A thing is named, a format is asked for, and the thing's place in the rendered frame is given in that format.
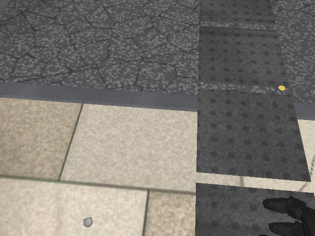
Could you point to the right robot hand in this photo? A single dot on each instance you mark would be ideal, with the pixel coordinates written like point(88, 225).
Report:
point(298, 210)

